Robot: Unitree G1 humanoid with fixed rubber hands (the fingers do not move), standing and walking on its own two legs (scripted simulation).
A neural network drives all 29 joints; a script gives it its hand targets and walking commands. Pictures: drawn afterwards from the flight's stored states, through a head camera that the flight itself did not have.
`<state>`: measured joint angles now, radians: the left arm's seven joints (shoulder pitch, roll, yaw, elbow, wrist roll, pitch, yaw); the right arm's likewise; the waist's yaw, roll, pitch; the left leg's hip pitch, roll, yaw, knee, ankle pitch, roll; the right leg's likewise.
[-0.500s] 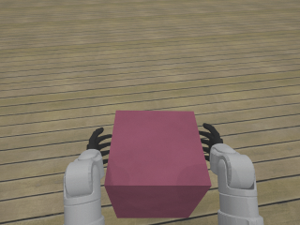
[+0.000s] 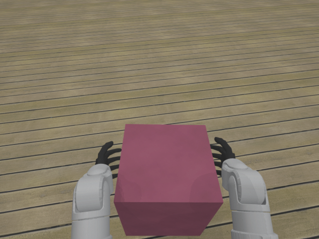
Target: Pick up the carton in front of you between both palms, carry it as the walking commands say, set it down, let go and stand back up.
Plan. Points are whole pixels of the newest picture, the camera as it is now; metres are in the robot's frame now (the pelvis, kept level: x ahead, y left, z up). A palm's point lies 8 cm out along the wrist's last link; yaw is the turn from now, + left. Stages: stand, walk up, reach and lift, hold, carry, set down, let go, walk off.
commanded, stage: carry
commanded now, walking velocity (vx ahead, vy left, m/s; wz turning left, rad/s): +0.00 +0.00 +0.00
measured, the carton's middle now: (164, 182) +0.27 +0.00 -0.01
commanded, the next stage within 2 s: hold in 0.72 s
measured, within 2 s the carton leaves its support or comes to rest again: neither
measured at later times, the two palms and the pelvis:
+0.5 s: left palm (108, 179) +0.26 +0.14 +0.04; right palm (227, 174) +0.26 -0.15 +0.04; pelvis -0.04 +0.00 +0.00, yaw +0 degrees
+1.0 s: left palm (107, 186) +0.23 +0.14 +0.05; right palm (235, 182) +0.23 -0.16 +0.05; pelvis -0.06 +0.00 +0.01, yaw -1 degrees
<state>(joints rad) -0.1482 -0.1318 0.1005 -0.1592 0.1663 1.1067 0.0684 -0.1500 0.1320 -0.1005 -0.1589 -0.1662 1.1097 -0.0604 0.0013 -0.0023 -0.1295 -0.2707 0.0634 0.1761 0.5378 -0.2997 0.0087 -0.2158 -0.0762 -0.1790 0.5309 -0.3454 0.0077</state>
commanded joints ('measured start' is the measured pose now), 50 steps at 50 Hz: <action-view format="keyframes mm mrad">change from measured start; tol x4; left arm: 1 -475 -892 -668 -38 -364 -63 -258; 11 -484 -849 -525 145 -233 -247 -260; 22 -601 -928 -390 374 -130 -471 -283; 29 -568 -950 -474 310 -177 -444 -283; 36 -547 -920 -463 295 -174 -411 -279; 37 -455 -942 -442 284 -157 -406 -289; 41 -504 -902 -444 242 -152 -422 -284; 50 -580 -940 -393 346 -124 -421 -307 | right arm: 1 -467 895 662 -31 355 -65 246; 12 -478 851 505 169 214 -270 251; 22 -592 926 392 382 128 -472 274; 29 -549 952 466 319 169 -443 274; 36 -524 921 456 307 166 -409 269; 37 -435 950 427 310 149 -406 276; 38 -460 929 427 256 143 -421 276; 50 -572 942 383 385 126 -432 305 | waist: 1 0 3 -179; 11 -1 2 -156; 31 -1 4 -234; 36 -1 3 -207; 37 -6 -29 -111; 40 2 -12 -173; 50 4 -6 -55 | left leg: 1 90 109 -102 -73 349 10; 17 63 107 -107 -109 216 7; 36 72 111 -104 -90 272 5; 37 255 -154 -234 -137 481 23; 39 334 -139 -268 -137 578 16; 44 313 -157 -251 -174 367 -2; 50 294 -147 -248 -191 207 7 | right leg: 1 47 -98 90 -76 335 -10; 17 5 -95 103 -115 201 -20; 36 12 -95 106 -94 256 -21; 37 113 155 245 -161 522 -33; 39 134 144 269 -153 622 -26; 42 202 157 269 -179 489 -16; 50 112 143 263 -215 213 -26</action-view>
